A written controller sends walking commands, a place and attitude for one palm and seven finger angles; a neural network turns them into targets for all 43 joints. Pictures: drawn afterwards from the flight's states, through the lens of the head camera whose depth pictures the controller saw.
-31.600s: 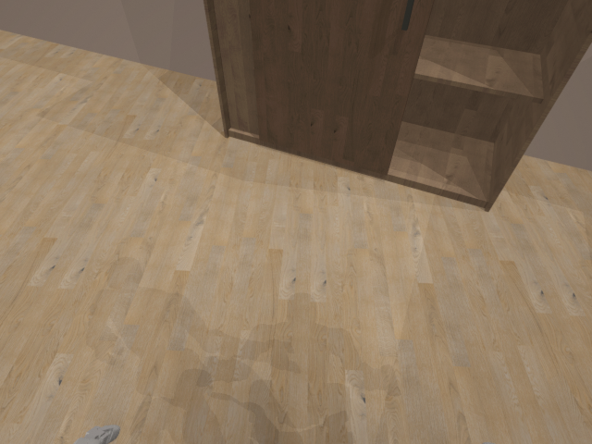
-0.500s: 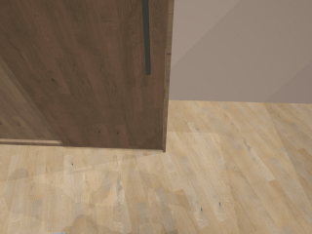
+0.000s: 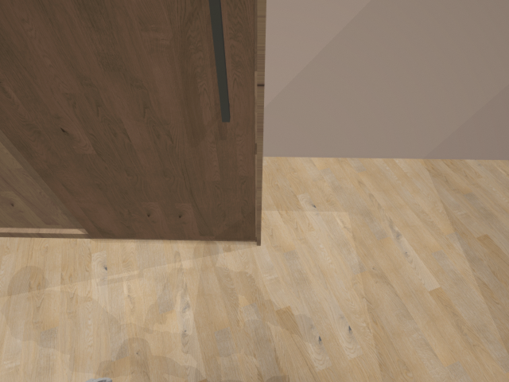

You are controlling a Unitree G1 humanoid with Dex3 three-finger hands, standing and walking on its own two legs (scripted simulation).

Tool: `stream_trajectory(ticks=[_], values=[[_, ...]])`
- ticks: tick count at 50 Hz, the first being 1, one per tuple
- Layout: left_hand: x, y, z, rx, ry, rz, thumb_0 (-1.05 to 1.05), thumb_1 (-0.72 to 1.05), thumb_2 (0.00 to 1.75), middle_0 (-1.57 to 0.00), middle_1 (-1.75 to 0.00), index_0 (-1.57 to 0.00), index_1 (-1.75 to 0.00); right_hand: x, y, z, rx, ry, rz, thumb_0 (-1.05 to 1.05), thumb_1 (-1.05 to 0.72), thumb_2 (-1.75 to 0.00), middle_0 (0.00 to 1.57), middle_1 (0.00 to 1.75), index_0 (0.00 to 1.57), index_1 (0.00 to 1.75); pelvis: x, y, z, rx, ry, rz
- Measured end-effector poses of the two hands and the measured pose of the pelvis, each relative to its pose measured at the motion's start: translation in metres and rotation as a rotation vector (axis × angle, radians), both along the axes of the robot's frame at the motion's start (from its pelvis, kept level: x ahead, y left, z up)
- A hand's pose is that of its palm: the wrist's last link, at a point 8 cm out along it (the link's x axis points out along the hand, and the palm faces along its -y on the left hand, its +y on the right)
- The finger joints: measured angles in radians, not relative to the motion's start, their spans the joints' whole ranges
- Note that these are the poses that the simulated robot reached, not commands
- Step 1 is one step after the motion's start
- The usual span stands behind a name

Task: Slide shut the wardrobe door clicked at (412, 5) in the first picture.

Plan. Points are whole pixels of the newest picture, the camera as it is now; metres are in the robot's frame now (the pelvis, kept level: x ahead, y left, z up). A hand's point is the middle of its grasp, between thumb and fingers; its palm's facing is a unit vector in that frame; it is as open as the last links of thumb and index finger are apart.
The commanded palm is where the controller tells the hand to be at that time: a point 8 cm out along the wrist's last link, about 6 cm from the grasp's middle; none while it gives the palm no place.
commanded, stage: look to check the result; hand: left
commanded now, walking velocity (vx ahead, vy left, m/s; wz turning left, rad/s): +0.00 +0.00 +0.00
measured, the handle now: (221, 57) +0.72 +0.10 +0.13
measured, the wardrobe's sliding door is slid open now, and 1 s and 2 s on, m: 0.00 0.00 0.00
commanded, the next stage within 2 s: stand and wait in 0.22 s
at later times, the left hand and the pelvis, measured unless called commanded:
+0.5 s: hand out of the picture +0.10 +0.24 -0.16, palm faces -0.04 -0.94 -0.33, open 7.4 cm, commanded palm none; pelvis +0.01 +0.00 +0.00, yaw -1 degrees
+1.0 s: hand out of the picture +0.08 +0.25 -0.16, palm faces -0.04 -0.94 -0.33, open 7.4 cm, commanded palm none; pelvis +0.00 +0.01 +0.00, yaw -1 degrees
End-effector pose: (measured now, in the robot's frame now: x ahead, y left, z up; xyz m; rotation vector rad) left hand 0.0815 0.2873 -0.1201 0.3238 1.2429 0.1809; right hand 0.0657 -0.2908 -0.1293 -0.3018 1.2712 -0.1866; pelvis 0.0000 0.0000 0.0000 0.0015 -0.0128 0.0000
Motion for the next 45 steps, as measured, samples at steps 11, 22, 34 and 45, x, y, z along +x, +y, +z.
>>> stream_trajectory(ticks=[11,22,34,45], values=[[0.013,-0.003,0.002,0.005,-0.025,-0.005,0.01,0.91,0.90,-0.20,-0.30,-0.20,-0.30,0.006,-0.004,0.001,-0.002,-0.015,-0.012,0.00,-0.90,-0.89,0.21,0.30,0.21,0.30,0.007,-0.004,0.000,0.000,-0.007,-0.007],[0.018,-0.006,0.002,-0.007,-0.043,-0.014,0.01,0.91,0.90,-0.20,-0.30,-0.20,-0.30,0.010,-0.007,0.007,-0.014,-0.041,-0.014,0.00,-0.90,-0.89,0.21,0.30,0.21,0.30,0.007,-0.004,0.001,-0.002,-0.013,-0.013],[0.009,-0.001,-0.001,-0.012,-0.022,-0.011,0.01,0.91,0.90,-0.20,-0.30,-0.20,-0.30,0.002,-0.004,0.008,-0.020,-0.028,-0.019,0.00,-0.90,-0.89,0.21,0.30,0.21,0.30,0.005,0.000,0.001,-0.002,-0.015,-0.016],[0.000,0.005,-0.002,-0.011,-0.008,-0.006,0.01,0.91,0.90,-0.20,-0.30,-0.20,-0.30,-0.005,0.002,0.008,-0.018,-0.016,-0.021,0.00,-0.90,-0.89,0.21,0.30,0.21,0.30,0.001,0.004,0.001,-0.002,-0.018,-0.015]])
